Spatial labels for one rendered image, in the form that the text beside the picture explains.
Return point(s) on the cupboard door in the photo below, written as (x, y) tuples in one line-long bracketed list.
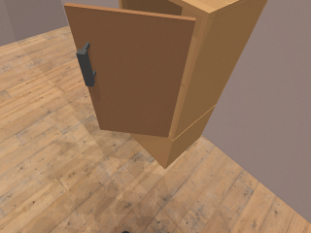
[(139, 59)]

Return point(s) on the handle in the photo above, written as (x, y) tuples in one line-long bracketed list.
[(85, 65)]

